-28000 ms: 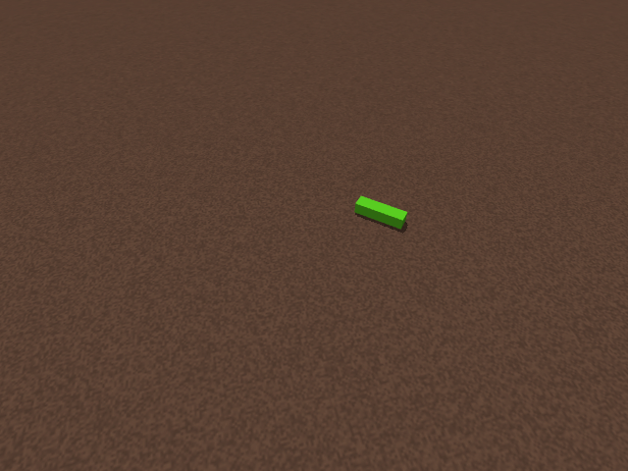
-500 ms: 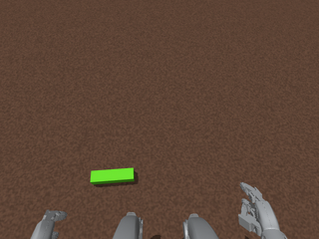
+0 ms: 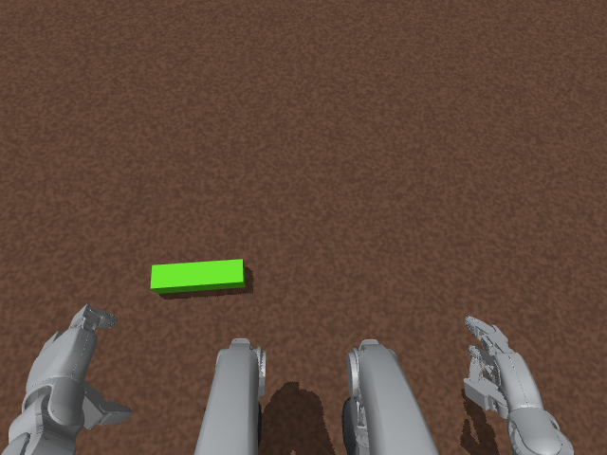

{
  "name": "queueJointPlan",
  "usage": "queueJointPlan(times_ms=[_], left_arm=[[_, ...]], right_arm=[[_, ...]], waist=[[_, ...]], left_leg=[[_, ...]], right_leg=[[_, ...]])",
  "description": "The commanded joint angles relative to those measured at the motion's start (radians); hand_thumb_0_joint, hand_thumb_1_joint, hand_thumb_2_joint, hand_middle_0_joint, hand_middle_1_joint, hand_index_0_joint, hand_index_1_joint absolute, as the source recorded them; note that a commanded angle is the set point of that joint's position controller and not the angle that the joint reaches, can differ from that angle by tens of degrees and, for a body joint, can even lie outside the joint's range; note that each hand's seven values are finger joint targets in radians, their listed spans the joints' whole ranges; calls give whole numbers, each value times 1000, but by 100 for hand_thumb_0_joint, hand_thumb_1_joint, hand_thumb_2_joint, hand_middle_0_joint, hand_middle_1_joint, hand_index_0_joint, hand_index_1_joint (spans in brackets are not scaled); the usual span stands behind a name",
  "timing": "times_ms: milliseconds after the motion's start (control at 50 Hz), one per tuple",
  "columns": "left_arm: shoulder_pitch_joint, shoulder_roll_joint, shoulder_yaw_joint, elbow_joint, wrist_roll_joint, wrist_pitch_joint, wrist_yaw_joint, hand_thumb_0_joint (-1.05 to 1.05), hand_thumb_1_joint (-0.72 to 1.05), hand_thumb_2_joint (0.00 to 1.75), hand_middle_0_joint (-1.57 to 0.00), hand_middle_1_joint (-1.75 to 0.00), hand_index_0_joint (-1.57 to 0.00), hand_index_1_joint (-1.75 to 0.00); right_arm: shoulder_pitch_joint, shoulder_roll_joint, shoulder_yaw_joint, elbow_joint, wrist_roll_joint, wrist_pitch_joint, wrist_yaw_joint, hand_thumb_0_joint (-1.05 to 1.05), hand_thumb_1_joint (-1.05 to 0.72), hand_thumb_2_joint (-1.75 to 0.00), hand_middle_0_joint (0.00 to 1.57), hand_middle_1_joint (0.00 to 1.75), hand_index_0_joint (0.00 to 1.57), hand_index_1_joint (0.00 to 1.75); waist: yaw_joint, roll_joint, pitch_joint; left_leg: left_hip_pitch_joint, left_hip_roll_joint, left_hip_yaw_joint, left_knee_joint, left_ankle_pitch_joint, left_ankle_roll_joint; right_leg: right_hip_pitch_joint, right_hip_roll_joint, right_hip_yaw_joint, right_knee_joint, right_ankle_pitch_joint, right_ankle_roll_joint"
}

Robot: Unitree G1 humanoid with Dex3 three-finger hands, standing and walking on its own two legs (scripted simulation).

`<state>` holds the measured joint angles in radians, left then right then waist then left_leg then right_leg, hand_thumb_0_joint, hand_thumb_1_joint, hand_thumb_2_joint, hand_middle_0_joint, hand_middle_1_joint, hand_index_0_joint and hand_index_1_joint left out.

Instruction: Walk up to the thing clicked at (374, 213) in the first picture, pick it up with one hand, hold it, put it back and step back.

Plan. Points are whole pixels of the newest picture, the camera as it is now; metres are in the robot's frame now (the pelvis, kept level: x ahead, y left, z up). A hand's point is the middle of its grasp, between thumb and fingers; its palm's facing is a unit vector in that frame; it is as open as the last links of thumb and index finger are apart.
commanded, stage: rise first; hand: left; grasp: from above
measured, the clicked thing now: (199, 276) +0.48 +0.26 -0.53
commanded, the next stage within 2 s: none
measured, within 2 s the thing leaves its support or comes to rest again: neither
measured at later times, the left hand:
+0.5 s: hand (141, 310) +0.35 +0.31 -0.30, palm faces -0.45 -0.18 -0.88, open 14.1 cm
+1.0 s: hand (153, 290) +0.40 +0.32 -0.37, palm faces -0.43 -0.04 -0.90, open 14.2 cm
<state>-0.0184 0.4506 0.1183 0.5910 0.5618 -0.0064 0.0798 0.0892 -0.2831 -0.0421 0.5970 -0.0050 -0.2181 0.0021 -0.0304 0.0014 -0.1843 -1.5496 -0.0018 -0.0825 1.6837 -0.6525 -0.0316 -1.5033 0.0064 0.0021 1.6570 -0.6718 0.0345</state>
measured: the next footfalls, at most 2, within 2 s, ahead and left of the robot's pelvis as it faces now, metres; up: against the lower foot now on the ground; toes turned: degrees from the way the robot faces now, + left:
none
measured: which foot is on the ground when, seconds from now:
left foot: down 0.00-1.00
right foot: down 0.00-1.00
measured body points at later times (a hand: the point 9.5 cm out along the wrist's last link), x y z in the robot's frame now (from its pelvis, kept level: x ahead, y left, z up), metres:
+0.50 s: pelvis -0.05 +0.00 -0.17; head +0.16 +0.03 +0.23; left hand +0.37 +0.32 -0.25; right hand +0.04 -0.28 -0.29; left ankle +0.05 +0.13 -0.52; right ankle +0.04 -0.14 -0.52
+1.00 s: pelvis -0.04 +0.02 -0.21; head +0.19 +0.08 +0.17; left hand +0.42 +0.32 -0.32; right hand +0.03 -0.27 -0.32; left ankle +0.05 +0.13 -0.52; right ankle +0.04 -0.14 -0.52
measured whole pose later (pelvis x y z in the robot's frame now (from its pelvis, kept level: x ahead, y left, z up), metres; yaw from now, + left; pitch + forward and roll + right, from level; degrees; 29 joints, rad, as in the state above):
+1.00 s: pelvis -0.04 +0.02 -0.21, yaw -6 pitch +33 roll -9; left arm -0.83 0.76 0.15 1.33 1.28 -0.29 0.37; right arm 0.11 -0.26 0.01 0.76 -0.12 -0.03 0.12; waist -0.15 -0.02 -0.08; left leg -2.28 -0.03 -0.15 2.36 -0.67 -0.01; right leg -2.18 0.05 -0.03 2.27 -0.70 0.06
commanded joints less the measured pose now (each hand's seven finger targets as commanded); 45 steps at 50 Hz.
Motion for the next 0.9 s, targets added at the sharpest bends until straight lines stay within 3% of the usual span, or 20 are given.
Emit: queueJointPlan(times_ms=[0, 80, 120, 180, 200, 240, 320, 420, 460, 560, 660, 720, 800, 880], left_arm=[[-160, 287, 116, -16, 111, -88, 71, 0, -61, 104, -9, -105, -7, -106], [-316, 303, 106, 97, 182, -108, 90, 0, -59, 103, -7, -106, -6, -107], [-406, 370, 130, 92, 213, -127, 94, 0, -57, 104, -6, -106, -5, -107], [-520, 383, 105, 165, 270, -165, 91, 0, -57, 105, -6, -105, -5, -106], [-573, 432, 121, 174, 293, -180, 93, 0, -54, 103, -5, -106, -5, -106], [-616, 454, 129, 195, 328, -202, 96, 0, -55, 105, -5, -105, -4, -106], [-721, 472, 109, 253, 391, -240, 116, 0, -56, 105, -5, -104, -4, -105], [-832, 566, 133, 322, 480, -271, 165, 0, -56, 105, -5, -101, -4, -102], [-830, 541, 115, 370, 506, -273, 186, 0, -55, 104, -5, -101, -5, -101], [-913, 552, 82, 441, 579, -283, 228, 0, -57, 106, -5, -98, -4, -99], [-991, 574, 70, 474, 641, -287, 268, 0, -56, 104, -6, -97, -5, -98], [-1006, 563, 57, 528, 670, -293, 286, 0, -56, 104, -6, -98, -5, -99], [-1056, 577, 60, 533, 694, -297, 304, 0, -55, 102, -6, -99, -6, -99], [-1068, 572, 68, 592, 695, -285, 329, 0, -54, 101, -6, -101, -6, -101]], right_arm=[[51, -172, -67, -56, 11, -22, 0, 0, -94, -91, 20, 30, 20, 30], [79, -174, -73, -17, 7, 2, 16, 0, -90, -90, 20, 30, 20, 30], [98, -182, -81, 4, 4, 13, 24, 0, -88, -90, 20, 30, 20, 30], [114, -182, -86, 35, -8, 29, 34, 0, -88, -90, 20, 30, 20, 30], [123, -185, -87, 43, -11, 34, 35, 0, -87, -89, 20, 30, 20, 30], [143, -187, -89, 52, -17, 49, 41, 0, -87, -89, 20, 30, 20, 30], [157, -191, -87, 69, -28, 74, 49, 0, -87, -89, 20, 30, 20, 30], [155, -199, -71, 79, -42, 116, 57, 0, -88, -90, 20, 30, 20, 30], [152, -199, -64, 82, -48, 133, 62, 0, -88, -90, 20, 30, 20, 30], [168, -207, -48, 101, -60, 161, 71, 0, -89, -90, 20, 30, 20, 30], [184, -217, -43, 120, -77, 174, 81, 0, -89, -90, 20, 30, 20, 30], [191, -219, -39, 128, -87, 179, 89, 0, -89, -90, 20, 30, 20, 30], [197, -228, -38, 133, -98, 182, 96, 0, -89, -90, 20, 30, 20, 30], [207, -226, -31, 142, -109, 181, 104, 0, -89, -90, 20, 30, 20, 30]], waist=[[14, 136, -459], [18, 85, -527], [26, 61, -606], [10, 39, -596], [11, 38, -609], [11, 39, -649], [-7, 65, -603], [-12, 130, -557], [-23, 133, -515], [-56, 190, -495], [-70, 245, -534], [-89, 235, -510], [-95, 288, -548], [-109, 273, -544]], left_leg=[[263, 0, 40, -114, 244, 31], [135, -10, 67, 12, 259, 47], [100, -10, 75, 76, 285, 52], [19, -5, 77, 140, 232, 55], [-11, -6, 79, 155, 211, 55], [-18, -4, 77, 185, 210, 57], [-87, -6, 76, 217, 96, 58], [-143, -10, 71, 249, 3, 56], [-153, -11, 57, 251, -29, 56], [-147, -15, 42, 276, -11, 51], [-107, -16, 33, 316, 63, 43], [-141, -20, 36, 341, 73, 47], [-91, -12, 14, 343, 109, 36], [-108, -12, 17, 369, 125, 40]], right_leg=[[41, 20, -40, -61, 233, -60], [12, 26, -42, -4, 256, -55], [28, 25, -39, 34, 287, -50], [-20, 28, -48, 83, 245, -48], [-14, 29, -50, 97, 229, -48], [-26, 32, -54, 120, 226, -48], [-129, 39, -73, 156, 107, -53], [-240, 48, -99, 221, 8, -63], [-299, 50, -114, 240, -19, -67], [-381, 46, -133, 295, 14, -73], [-424, 44, -140, 347, 85, -78], [-436, 44, -142, 360, 95, -74], [-469, 39, -152, 398, 123, -73], [-474, 42, -153, 410, 144, -71]])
